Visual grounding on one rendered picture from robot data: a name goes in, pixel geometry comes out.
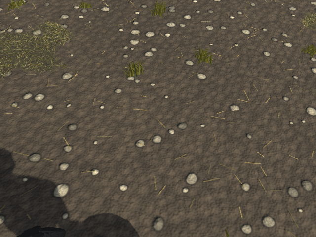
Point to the robot left hand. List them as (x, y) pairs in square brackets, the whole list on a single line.
[(38, 231)]

